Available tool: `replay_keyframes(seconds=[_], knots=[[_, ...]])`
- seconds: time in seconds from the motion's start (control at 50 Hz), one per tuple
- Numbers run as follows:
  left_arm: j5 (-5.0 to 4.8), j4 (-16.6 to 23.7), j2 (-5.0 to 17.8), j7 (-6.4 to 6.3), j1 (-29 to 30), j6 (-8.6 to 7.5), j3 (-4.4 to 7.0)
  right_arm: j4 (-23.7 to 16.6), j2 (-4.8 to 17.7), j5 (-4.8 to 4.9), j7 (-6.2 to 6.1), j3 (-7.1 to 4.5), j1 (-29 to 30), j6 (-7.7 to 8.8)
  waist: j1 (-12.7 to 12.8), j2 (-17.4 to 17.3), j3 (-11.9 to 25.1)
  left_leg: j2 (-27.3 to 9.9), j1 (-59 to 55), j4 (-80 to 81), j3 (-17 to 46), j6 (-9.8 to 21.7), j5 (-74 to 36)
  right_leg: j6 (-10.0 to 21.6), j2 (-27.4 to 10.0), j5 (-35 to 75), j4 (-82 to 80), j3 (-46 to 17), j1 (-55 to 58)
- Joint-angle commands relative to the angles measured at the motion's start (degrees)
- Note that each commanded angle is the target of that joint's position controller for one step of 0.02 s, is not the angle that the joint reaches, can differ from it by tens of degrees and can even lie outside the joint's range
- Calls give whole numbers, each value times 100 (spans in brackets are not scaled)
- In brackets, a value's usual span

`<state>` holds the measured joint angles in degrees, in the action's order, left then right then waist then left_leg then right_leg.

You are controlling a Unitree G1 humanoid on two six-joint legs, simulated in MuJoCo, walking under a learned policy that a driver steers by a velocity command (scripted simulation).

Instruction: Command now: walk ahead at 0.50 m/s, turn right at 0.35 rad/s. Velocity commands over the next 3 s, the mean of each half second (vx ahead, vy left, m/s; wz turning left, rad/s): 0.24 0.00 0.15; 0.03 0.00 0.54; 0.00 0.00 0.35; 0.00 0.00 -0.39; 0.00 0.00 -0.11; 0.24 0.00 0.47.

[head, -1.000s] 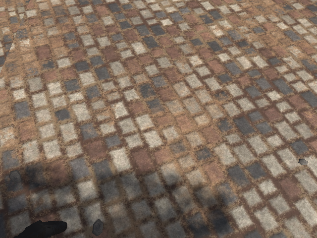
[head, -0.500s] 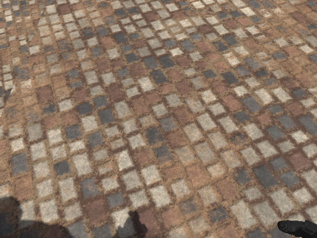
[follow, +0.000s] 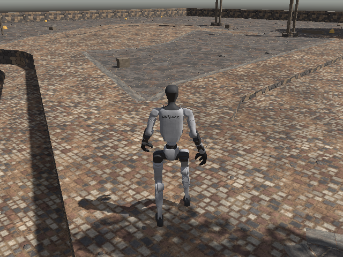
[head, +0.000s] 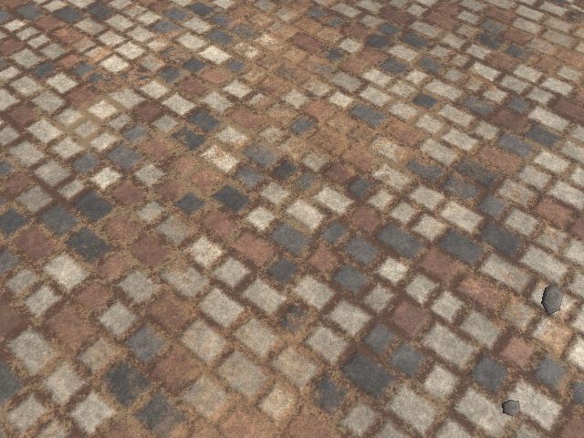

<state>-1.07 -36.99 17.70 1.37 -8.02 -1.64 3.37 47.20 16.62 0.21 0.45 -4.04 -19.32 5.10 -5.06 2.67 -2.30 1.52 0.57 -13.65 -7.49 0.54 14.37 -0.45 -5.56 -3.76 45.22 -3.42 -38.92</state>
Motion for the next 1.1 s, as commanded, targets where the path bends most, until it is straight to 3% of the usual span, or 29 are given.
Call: replay_keyframes(seconds=[0.02,0.08,0.12,0.14,0.16,0.18,0.2,0.22,0.24,0.26,0.3,0.34,0.44,0.52,0.58,0.6,0.62,0.64,0.66,0.68,0.7,0.72,0.78,0.86,0.98,1.04,1.06,1.08,1.1], knots=[[-5,550,66,98,576,-132,-60,-253,985,103,3,-199,165,55,72,-528,-155,-1541,226,533,583,945,-1983,138,130,354,-749,219,383],[72,684,225,135,720,-175,-3,-25,1102,187,-2,-204,-1,-72,251,-652,-150,-1667,-237,-59,645,804,-3478,378,365,-207,-1323,394,772],[180,339,603,85,-439,-228,195,28,1126,212,-35,-159,86,-136,963,-703,629,-1297,-37,-1505,471,469,-4874,645,701,622,-1972,624,2626],[269,175,1003,-6,-1113,-207,310,-66,891,85,-43,-52,19,-88,1196,-468,1307,-965,949,-2677,364,170,-3543,857,43,2485,-1606,96,4252],[433,199,1415,-101,-1382,-147,306,-181,191,-94,33,209,-608,-17,948,1043,2332,-67,3090,-5048,379,-318,1496,1919,-1946,4770,-1280,-2156,6471],[379,255,1085,-118,-1548,-83,242,142,611,28,22,115,-861,-5,1188,719,3300,49,2993,-6031,1694,-374,2749,2227,-2222,5482,-1313,-2558,6369],[280,163,938,-79,-1280,-50,212,35,954,259,29,-9,-480,-33,1157,610,2700,-221,3434,-6172,1640,-360,2478,2129,-1917,4778,-1587,-1754,5819],[180,109,714,-67,-837,-77,148,-72,853,266,-27,15,-46,-86,958,389,1816,-493,3702,-5770,1330,-362,2115,1797,-1511,3958,-1857,-1224,5049],[149,64,448,-70,-484,-105,79,-37,748,169,-95,4,100,-178,783,204,1257,-642,3623,-5431,1231,-419,1733,1571,-1265,3339,-2152,-861,4299],[163,45,296,-61,-197,-135,33,28,668,129,-139,-10,-35,-331,540,301,998,-733,3076,-5225,1184,-481,1479,1450,-1103,3090,-2442,-488,3530],[274,-1,366,-55,198,-198,85,46,426,87,-211,0,-284,-549,258,343,808,-635,2379,-4965,985,-604,1063,1477,-1067,2834,-2859,-38,2596],[290,-80,498,-110,380,-224,145,-117,392,42,-259,-25,-148,-652,198,394,682,-669,2367,-4574,941,-609,730,1514,-1133,2496,-3064,243,2356],[222,-315,636,-284,394,-90,209,-518,439,29,-132,-57,532,-763,394,349,562,-776,2297,-3577,830,-405,-110,1429,-1211,900,-3297,642,2492],[102,-467,836,-272,316,62,281,-825,565,30,-5,-131,906,-858,503,289,429,-727,2334,-3019,654,-221,336,1326,-1456,475,-3019,613,2923],[-41,-565,892,-271,344,145,317,-882,563,27,64,-186,784,-868,358,217,472,-467,1780,-1897,338,40,-78,942,-1339,509,-2305,829,3079],[-48,-699,769,-260,66,162,300,-861,708,-4,31,-249,647,-850,344,-12,516,-364,1362,-1378,461,209,-735,624,-1083,165,-1809,1013,2952],[108,-732,531,-241,-154,166,244,-872,1260,2,-66,-411,417,-821,416,-1117,607,-1025,658,-881,1539,559,-2740,118,-504,-699,-484,1523,2271],[297,-363,332,-261,227,166,152,-987,1827,-101,-120,-507,371,-765,379,-2382,592,-2276,-4,-719,3568,1786,-3961,-438,507,-3287,1034,1438,490],[253,-335,545,-277,615,174,211,-988,1469,-173,-60,-412,208,-627,57,-1451,1038,-2300,-40,-660,3601,2139,-3818,-408,562,-3668,2044,374,256],[110,-340,584,-274,612,190,237,-987,1364,-149,-47,-366,402,-511,205,-1186,982,-2060,33,-669,3088,1908,-3624,-303,473,-3254,2277,130,135],[81,-453,554,-315,482,199,249,-1028,1248,-46,-75,-358,707,-456,363,-886,918,-1765,99,-717,2744,1584,-3181,-256,372,-2792,2161,30,85],[127,-483,654,-363,475,206,286,-1079,1062,64,-116,-299,975,-471,447,-815,829,-1653,183,-716,2612,1383,-2985,-261,321,-2446,1950,-27,35],[115,-537,548,-363,353,182,284,-1165,1012,12,-209,-256,1077,-543,573,-924,984,-1397,451,-703,2409,1312,-3150,-348,496,-1910,1592,-1,547],[89,-517,388,-338,512,173,214,-1178,1155,40,-273,-313,998,-604,444,-965,952,-1299,494,-724,2602,1296,-2508,-461,610,-1694,434,-80,880],[42,-527,504,-230,448,104,235,-1231,1171,39,-215,-317,1172,-694,387,-1216,760,-1155,938,-760,3263,1229,-1701,-375,782,-1717,-678,-133,1637],[40,-645,523,-153,15,11,269,-1291,1107,115,-236,-283,1404,-758,659,-1209,785,-894,1060,-1093,3435,950,-1676,-194,808,-943,-2088,-20,2409],[78,-708,681,-157,-175,2,322,-1309,990,126,-258,-246,1352,-774,691,-1021,829,-657,1405,-1358,3290,690,-1113,-49,468,-382,-2541,-178,2974],[176,-677,1084,-200,-263,36,402,-1313,675,62,-249,-164,1090,-774,510,99,948,-70,2158,-2497,2577,346,466,387,-727,161,-2750,-1242,3621],[354,-662,1362,-197,-101,70,438,-1476,800,101,-241,-226,1032,-718,364,1384,603,673,3219,-3610,1624,28,2244,1413,-1690,997,-2956,-2556,3318]])
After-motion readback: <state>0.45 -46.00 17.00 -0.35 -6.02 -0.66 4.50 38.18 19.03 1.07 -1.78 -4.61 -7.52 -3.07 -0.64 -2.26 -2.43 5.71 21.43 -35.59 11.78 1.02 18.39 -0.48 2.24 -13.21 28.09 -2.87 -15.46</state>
